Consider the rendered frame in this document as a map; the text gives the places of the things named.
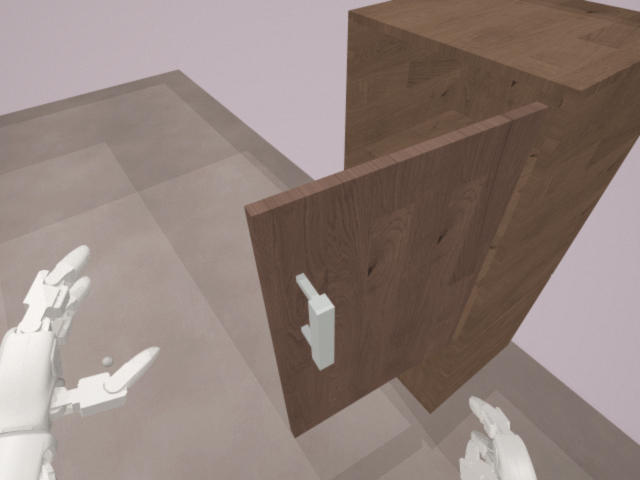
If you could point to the cupboard door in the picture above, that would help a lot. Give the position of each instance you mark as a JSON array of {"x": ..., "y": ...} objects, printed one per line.
[{"x": 396, "y": 244}]

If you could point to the handle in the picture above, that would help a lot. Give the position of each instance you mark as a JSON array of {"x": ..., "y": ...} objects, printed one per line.
[{"x": 320, "y": 334}]

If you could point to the robot right hand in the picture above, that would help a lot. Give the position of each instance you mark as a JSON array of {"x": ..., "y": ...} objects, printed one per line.
[{"x": 506, "y": 456}]

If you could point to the robot left hand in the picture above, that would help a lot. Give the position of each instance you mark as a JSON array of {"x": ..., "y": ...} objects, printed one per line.
[{"x": 30, "y": 361}]

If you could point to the left robot forearm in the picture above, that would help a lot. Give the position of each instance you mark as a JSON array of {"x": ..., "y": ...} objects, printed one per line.
[{"x": 27, "y": 455}]

